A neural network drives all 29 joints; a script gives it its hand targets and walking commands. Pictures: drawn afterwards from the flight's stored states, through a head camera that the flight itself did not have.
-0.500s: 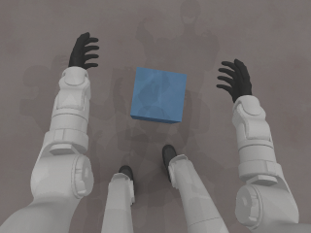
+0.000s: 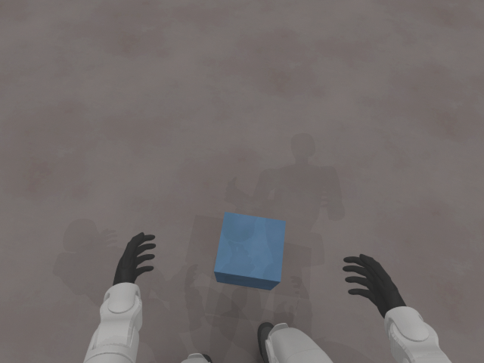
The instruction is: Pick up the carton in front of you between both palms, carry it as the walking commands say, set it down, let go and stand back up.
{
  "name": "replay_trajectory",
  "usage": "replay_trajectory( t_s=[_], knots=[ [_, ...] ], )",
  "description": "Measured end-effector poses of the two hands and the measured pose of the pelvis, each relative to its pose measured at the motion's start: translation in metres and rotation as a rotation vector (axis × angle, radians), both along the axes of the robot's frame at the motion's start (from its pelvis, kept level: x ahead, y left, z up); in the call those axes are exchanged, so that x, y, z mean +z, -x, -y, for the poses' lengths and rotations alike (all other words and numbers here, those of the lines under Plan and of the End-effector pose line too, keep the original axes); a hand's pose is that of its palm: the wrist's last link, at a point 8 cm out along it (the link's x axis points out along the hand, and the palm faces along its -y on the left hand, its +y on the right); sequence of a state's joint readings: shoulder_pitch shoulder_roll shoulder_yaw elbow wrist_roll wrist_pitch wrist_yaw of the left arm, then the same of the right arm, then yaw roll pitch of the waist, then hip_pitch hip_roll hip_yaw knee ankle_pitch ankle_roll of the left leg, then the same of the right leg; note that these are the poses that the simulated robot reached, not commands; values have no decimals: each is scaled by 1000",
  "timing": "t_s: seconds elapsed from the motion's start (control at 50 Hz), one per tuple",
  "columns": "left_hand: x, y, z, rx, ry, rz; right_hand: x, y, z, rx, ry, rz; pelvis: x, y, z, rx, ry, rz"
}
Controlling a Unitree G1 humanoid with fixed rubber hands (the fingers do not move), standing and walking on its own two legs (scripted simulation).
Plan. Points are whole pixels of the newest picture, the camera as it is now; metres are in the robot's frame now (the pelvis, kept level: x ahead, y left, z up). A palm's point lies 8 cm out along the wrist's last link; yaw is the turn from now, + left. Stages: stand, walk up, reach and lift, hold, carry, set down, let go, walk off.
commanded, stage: let go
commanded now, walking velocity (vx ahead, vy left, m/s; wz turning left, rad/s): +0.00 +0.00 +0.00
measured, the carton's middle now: (249, 253) +0.40 -0.08 -0.63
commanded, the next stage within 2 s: stand in 0.76 s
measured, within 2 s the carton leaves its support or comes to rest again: neither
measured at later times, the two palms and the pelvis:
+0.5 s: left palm (60, 359) +0.17 +0.27 -0.05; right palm (372, 298) +0.18 -0.20 -0.05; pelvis +0.02 +0.03 +0.02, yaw -1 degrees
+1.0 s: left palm out of the picture +0.13 +0.30 -0.06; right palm (412, 317) +0.15 -0.28 -0.08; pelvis +0.01 +0.00 +0.01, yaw +1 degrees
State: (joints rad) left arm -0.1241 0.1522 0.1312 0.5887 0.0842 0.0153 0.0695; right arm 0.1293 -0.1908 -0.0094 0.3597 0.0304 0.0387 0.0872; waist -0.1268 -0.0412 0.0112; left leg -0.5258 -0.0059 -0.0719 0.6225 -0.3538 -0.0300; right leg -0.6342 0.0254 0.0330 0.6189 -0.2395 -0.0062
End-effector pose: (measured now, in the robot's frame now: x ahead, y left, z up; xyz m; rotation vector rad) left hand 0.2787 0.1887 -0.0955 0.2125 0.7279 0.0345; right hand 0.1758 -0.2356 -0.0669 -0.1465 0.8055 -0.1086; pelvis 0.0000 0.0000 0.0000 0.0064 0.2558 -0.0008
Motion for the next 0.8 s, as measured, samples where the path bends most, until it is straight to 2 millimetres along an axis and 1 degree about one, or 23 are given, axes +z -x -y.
replay_trajectory(
  t_s=[0.06,0.12,0.28,0.38,0.46,0.56,0.66,0.76,0.8],
  knots=[
    [9,13,-12,0,0,-3,8,7,-6,-3,2,-2,6,-6,-5,-5,7,46],
    [18,27,-25,4,1,-9,13,7,-12,-1,2,2,10,-11,-11,-9,14,89],
    [39,71,-63,32,-1,-38,17,-2,-29,20,-1,19,18,-21,-28,-12,26,190],
    [46,92,-77,51,5,-53,17,-7,-37,40,-2,22,19,-23,-34,-6,28,241],
    [47,101,-79,64,4,-51,18,-8,-35,38,22,11,18,-22,-34,-6,25,268],
    [46,103,-71,68,9,-40,20,-6,-27,28,49,9,16,-19,-29,-9,22,291],
    [47,102,-60,61,9,-32,21,1,-17,16,57,-4,16,-14,-21,-10,19,311],
    [47,106,-51,53,3,-43,19,10,-7,5,59,-24,16,-9,-12,-9,15,330],
    [43,112,-55,53,-38,-61,14,13,1,13,86,-21,14,-7,-9,-4,14,309]
  ],
)
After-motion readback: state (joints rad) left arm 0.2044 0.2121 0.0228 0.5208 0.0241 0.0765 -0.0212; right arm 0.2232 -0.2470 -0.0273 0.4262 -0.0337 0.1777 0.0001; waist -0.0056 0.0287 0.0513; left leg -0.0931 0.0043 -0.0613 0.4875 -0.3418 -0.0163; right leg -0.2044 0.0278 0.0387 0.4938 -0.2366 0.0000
